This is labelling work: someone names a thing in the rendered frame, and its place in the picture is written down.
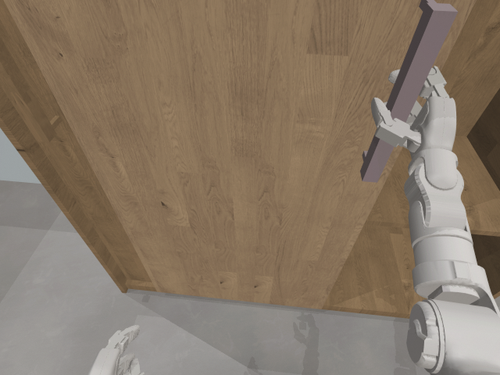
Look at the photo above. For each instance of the robot right hand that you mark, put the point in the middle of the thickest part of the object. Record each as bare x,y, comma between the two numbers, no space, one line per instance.
435,121

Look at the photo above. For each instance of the robot left hand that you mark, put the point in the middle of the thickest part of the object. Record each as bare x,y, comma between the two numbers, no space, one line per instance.
108,361

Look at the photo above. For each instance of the wardrobe door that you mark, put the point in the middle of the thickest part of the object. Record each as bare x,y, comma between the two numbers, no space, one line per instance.
66,155
228,135

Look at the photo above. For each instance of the handle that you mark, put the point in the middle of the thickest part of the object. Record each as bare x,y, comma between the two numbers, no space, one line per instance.
430,34
21,96

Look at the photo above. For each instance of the robot right forearm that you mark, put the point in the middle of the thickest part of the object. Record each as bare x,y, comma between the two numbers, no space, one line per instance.
446,266

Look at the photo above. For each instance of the right robot upper arm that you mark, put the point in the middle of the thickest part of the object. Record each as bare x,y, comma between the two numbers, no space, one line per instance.
449,338

